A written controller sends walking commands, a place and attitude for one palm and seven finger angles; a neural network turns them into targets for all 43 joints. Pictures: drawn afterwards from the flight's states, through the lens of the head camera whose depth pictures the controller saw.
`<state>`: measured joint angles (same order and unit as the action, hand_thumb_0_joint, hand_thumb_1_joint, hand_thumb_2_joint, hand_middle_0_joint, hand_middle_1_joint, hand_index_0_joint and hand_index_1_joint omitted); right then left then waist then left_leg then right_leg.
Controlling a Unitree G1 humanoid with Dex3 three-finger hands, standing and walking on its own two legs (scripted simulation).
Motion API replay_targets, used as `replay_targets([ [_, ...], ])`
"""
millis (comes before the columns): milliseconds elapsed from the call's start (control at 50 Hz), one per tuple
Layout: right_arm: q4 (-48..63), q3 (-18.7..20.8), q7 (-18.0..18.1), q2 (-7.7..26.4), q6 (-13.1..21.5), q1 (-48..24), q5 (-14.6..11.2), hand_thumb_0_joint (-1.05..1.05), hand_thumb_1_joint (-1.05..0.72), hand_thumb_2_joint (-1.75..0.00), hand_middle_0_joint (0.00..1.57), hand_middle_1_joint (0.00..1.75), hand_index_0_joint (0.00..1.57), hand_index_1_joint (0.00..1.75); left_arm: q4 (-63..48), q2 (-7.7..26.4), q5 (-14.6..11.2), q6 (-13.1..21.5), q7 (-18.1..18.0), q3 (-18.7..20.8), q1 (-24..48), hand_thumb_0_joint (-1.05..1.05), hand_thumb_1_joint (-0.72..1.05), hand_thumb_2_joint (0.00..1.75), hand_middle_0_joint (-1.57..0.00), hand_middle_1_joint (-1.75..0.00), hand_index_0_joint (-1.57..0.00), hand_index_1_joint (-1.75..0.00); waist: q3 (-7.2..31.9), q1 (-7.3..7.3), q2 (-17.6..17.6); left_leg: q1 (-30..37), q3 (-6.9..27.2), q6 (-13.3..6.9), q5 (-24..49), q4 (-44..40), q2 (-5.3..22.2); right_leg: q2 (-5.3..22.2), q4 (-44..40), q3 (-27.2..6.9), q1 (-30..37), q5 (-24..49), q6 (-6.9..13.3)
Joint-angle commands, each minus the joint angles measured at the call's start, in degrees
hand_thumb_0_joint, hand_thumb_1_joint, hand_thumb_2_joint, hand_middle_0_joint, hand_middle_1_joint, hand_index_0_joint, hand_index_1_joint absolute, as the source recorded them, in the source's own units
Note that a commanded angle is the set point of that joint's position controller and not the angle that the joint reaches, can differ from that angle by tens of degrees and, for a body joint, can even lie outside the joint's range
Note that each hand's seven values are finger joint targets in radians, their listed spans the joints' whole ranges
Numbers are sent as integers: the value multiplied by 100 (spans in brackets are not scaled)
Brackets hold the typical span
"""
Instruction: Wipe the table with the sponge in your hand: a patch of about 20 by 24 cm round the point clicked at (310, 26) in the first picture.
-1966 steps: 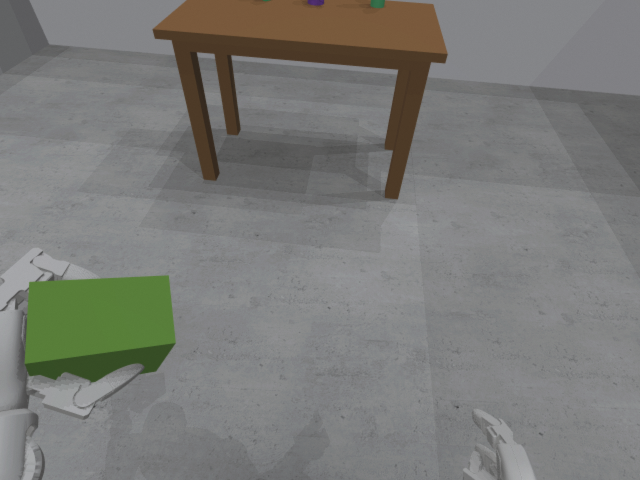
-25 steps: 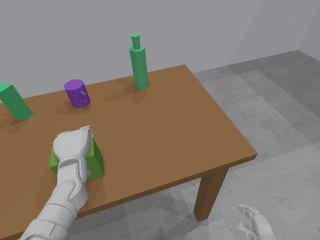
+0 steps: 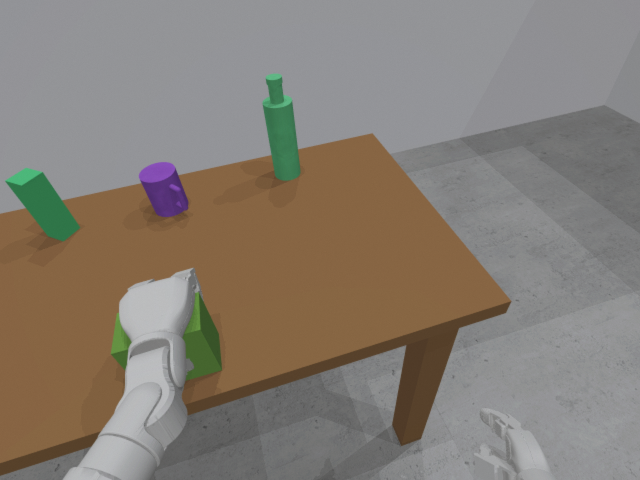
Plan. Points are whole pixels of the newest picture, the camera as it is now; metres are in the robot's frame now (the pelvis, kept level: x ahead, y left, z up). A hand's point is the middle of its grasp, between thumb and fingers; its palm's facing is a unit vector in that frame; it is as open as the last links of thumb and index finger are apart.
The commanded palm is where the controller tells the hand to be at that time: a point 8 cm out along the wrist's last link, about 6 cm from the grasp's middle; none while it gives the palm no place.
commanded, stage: slide across to the third lane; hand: left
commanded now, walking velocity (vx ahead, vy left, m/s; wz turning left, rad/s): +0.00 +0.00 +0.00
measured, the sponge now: (175, 348) +0.29 +0.25 -0.01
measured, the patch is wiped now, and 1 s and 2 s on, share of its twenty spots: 0.85 0.90 1.00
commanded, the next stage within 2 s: wipe forward along the third lane in 0.50 s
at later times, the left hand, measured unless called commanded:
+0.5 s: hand (219, 314) +0.32 +0.19 +0.04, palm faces -0.03 -0.05 -1.00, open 10.5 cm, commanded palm +0.30 +0.16 +0.09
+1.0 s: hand (236, 297) +0.35 +0.17 +0.03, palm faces -0.06 -0.02 -1.00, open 10.5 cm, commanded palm +0.34 +0.17 +0.07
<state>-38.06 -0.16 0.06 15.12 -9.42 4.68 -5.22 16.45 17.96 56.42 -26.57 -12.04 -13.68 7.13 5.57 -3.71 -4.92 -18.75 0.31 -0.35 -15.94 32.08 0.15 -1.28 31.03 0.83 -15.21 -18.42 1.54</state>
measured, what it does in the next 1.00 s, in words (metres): stands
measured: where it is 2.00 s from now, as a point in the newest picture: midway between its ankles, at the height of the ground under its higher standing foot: outside the picture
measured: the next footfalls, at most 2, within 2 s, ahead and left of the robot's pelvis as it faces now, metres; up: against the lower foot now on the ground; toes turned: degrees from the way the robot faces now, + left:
none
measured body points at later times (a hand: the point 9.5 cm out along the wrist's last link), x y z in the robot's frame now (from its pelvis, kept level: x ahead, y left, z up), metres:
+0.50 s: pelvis -0.01 -0.01 +0.00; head -0.02 -0.05 +0.45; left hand +0.32 +0.18 +0.09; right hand +0.20 -0.22 -0.11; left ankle +0.01 +0.12 -0.73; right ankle -0.03 -0.11 -0.73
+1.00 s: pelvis -0.02 -0.03 +0.00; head -0.02 -0.06 +0.45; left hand +0.35 +0.17 +0.09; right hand +0.16 -0.26 -0.12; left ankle +0.01 +0.12 -0.73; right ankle -0.03 -0.11 -0.73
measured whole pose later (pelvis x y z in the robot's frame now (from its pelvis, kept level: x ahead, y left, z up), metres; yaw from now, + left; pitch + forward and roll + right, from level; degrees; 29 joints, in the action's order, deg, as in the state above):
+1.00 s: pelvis -0.02 -0.03 +0.00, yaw +0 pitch +4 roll +0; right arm -42.7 0.1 2.0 14.5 -9.0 4.1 -4.9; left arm 45.1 11.3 56.4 -25.9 -14.9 -16.3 31.3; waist 5.8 -1.7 -3.8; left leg -22.9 1.2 1.1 -13.4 31.7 1.4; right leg -2.6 33.0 1.7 -20.4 -17.1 3.5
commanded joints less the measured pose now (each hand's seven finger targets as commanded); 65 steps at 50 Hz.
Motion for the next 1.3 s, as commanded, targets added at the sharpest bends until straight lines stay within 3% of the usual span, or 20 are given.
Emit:
replay_targets([
  [0, 925, 206, 35, 561, 311, -1160, 26, 0, -90, -90, 20, 30, 20, 30, -795, 126, -151, 153, 144, -169, 1388, 0, 10, 130, -120, -160, -120, -160, 784, 88, 685, 703, 158, -249, 1130, -298, -193, -132, -449, -105, 20, 1628, 238],
  [60, 860, 217, 72, 587, 349, -1181, 38, 0, -90, -90, 20, 30, 20, 30, -783, 317, -167, 232, 126, 7, 1624, 0, 10, 130, -120, -160, -120, -160, 785, 58, 696, 746, 183, -238, 999, -378, -182, -153, -507, -174, 15, 1439, 249],
  [140, 791, 195, 102, 529, 391, -1177, 19, 0, -90, -90, 20, 30, 20, 30, -502, -97, -114, 283, 110, -399, 2100, 0, 10, 130, -120, -160, -120, -160, 699, 140, 785, 752, 152, -240, 868, -387, -186, -128, -554, -106, -133, 1283, 221],
  [160, 731, 212, 115, 557, 401, -1176, 24, 0, -90, -90, 20, 30, 20, 30, -417, 135, -82, 307, 71, -182, 2244, 0, 10, 130, -120, -160, -120, -160, 703, 127, 731, 772, 180, -222, 800, -418, -175, -157, -569, -167, -177, 1142, 249],
  [220, 700, 205, 104, 507, 451, -1118, 16, 0, -90, -90, 20, 30, 20, 30, -157, -359, -66, 360, 44, -631, 2580, 0, 10, 130, -120, -160, -120, -160, 784, 193, 750, 786, 161, -223, 787, -388, -172, -145, -510, -41, -255, 1136, 243],
  [260, 646, 231, 116, 544, 449, -1106, 29, 0, -90, -90, 20, 30, 20, 30, -12, -99, -100, 384, -6, -346, 2633, 0, 10, 130, -120, -160, -120, -160, 917, 129, 746, 776, 162, -212, 785, -387, -182, -151, -533, -116, -178, 1159, 250],
  [320, 617, 220, 102, 493, 464, -1102, 19, 0, -90, -90, 20, 30, 20, 30, 180, -481, -157, 401, -61, -654, 2929, 0, 10, 130, -120, -160, -120, -160, 958, 200, 824, 765, 114, -206, 811, -332, -178, -122, -502, -42, -215, 1261, 226],
  [440, 603, 244, 1, 476, 425, -1149, 26, 0, -90, -90, 20, 30, 20, 30, 416, -666, -198, 307, -165, -760, 2967, 0, 10, 130, -120, -160, -120, -160, 1114, 142, 944, 728, 53, -199, 1035, -275, -185, -86, -467, -60, -50, 1703, 213],
  [460, 561, 275, -2, 525, 391, -1152, 47, 0, -90, -90, 20, 30, 20, 30, 487, -335, -164, 275, -218, -402, 2920, 0, 10, 130, -120, -160, -120, -160, 1161, 81, 981, 712, 72, -179, 1012, -318, -173, -106, -492, -127, -7, 1610, 230],
  [480, 622, 253, -16, 466, 396, -1172, 37, 0, -90, -90, 20, 30, 20, 30, 417, -629, -177, 242, -226, -692, 3005, 0, 10, 130, -120, -160, -120, -160, 1157, 111, 841, 722, 14, -201, 1043, -295, -189, -79, -467, -71, 14, 1681, 212],
  [560, 527, 256, -49, 507, 331, -1220, 45, 0, -90, -90, 20, 30, 20, 30, 713, -319, -151, 52, -347, -312, 3001, 0, 10, 130, -120, -160, -120, -160, 1104, 14, 923, 592, 2, -165, 1054, -336, -189, -89, -487, -149, 79, 1798, 227],
  [580, 584, 243, -62, 462, 322, -1233, 31, 0, -90, -90, 20, 30, 20, 30, 713, -637, -181, 8, -342, -613, 2989, 0, 10, 130, -120, -160, -120, -160, 1068, 60, 944, 593, -26, -183, 1051, -332, -195, -69, -457, -68, 88, 1765, 207],
  [660, 455, 219, 7, 528, 253, -1237, 30, 0, -90, -90, 20, 30, 20, 30, 1051, -57, -101, -129, -404, -92, 3389, 0, 10, 130, -120, -160, -120, -160, 964, 55, 965, 470, -41, -180, 879, -374, -209, -67, -547, -208, 39, 1649, 200],
  [720, 439, 214, 53, 487, 268, -1144, 20, 0, -90, -90, 20, 30, 20, 30, 1209, -341, -44, -132, -395, -414, 3797, 0, 10, 130, -120, -160, -120, -160, 1033, 199, 913, 497, -88, -204, 829, -313, -220, -43, -524, -165, -69, 1595, 171],
  [760, 375, 215, 102, 534, 249, -1098, 40, 0, -90, -90, 20, 30, 20, 30, 1434, 111, 26, -119, -400, 7, 3790, 0, 10, 130, -120, -160, -120, -160, 1091, 135, 961, 434, -45, -197, 821, -330, -223, -60, -545, -266, -25, 1588, 185],
  [820, 374, 204, 149, 500, 263, -972, 43, 0, -90, -90, 20, 30, 20, 30, 1713, -196, 22, -42, -385, -271, 4052, 0, 10, 130, -120, -160, -120, -160, 1008, 279, 969, 316, -102, -214, 674, -280, -236, -27, -536, -215, -160, 1476, 136],
  [860, 322, 206, 191, 532, 243, -929, 63, 0, -90, -90, 20, 30, 20, 30, 1940, 152, 75, 14, -389, 74, 4104, 0, 10, 130, -120, -160, -120, -160, 1046, 234, 1004, 236, -61, -200, 619, -290, -222, -41, -554, -300, -193, 1397, 149],
  [1020, 252, 212, 249, 552, 247, -539, 92, 0, -90, -90, 20, 30, 20, 30, 2876, 249, 103, 218, -475, 101, 4598, 0, 10, 130, -120, -160, -120, -160, 1049, 423, 934, -160, -132, -187, 379, -138, -193, -3, -458, -266, -444, 1123, 74],
  [1200, 91, 264, 276, 654, 309, -22, 133, 0, -90, -90, 20, 30, 20, 30, 3686, 1009, 156, 446, -586, 601, 5193, 0, 10, 130, -120, -160, -120, -160, 1307, 554, 1091, -594, -116, -221, 252, 47, -139, 2, -377, -339, -535, 989, -2],
  [1280, 79, 287, 242, 656, 360, 153, 121, 0, -90, -90, 20, 30, 20, 30, 3799, 914, 69, 500, -583, 510, 5373, 0, 10, 130, -120, -160, -120, -160, 1477, 632, 988, -632, -135, -234, 291, 77, -116, -8, -359, -327, -511, 1085, -37],
])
